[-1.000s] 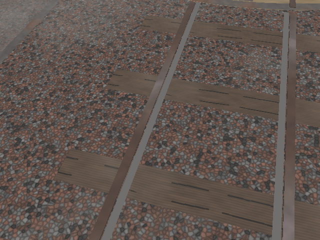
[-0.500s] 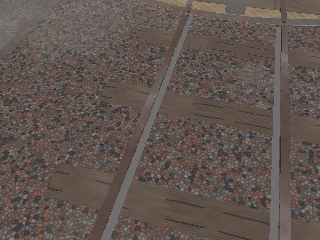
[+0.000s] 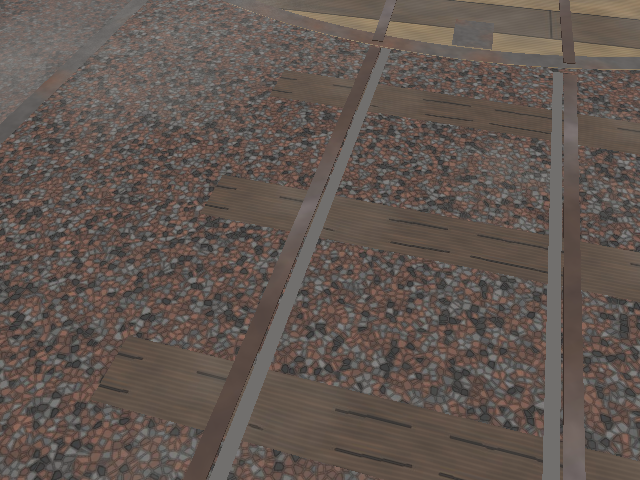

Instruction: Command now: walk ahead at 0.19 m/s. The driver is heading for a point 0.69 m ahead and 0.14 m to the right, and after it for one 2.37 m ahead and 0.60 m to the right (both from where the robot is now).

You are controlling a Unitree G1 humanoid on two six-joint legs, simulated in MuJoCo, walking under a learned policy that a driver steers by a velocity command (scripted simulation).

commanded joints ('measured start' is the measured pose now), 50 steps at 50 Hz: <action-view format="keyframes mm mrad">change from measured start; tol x32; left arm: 1 167 141 39 11 -5 2 -1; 32 -433 85 73 -351 13 -7 -109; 50 -75 266 126 -265 -22 -64 -51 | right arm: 1 -51 -50 -12 -71 -18 -10 17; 9 -178 -97 -47 -225 -2 -73 56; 14 393 -294 -120 -94 -23 -76 32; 50 -135 -172 -63 -395 -40 -42 49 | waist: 1 50 -142 262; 14 -176 314 -105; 50 -6 7 25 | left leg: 1 -247 5 27 156 -189 18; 7 -485 97 2 297 -157 16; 12 251 -26 74 56 24 28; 15 318 447 -662 -345 -438 143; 36 342 311 225 -22 1137 39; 38 252 309 220 337 980 41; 40 -386 13 111 1032 -264 -38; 50 -407 165 -61 557 72 -103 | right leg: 1 -157 -281 341 -274 -430 -156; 12 -320 -167 112 121 482 -94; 14 -621 51 7 775 -153 -23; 16 -632 -78 113 897 17 -61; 37 -326 73 -147 239 152 -171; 40 272 -341 700 -40 51 -414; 50 -155 -133 304 -196 554 -227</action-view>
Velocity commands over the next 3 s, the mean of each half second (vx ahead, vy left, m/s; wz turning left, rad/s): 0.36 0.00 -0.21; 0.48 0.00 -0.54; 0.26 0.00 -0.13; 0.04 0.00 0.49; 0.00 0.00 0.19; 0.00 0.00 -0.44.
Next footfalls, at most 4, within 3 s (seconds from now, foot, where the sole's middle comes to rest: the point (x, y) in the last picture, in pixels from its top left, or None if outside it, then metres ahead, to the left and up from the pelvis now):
0.24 left None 0.18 0.14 -0.77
0.78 right None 0.46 -0.07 -0.77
1.30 left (372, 371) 0.79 -0.09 -0.77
1.84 right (432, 429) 0.65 -0.21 -0.77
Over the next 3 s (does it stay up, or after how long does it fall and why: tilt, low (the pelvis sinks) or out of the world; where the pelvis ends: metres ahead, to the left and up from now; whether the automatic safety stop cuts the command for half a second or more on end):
stays up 0.57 -0.13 0.01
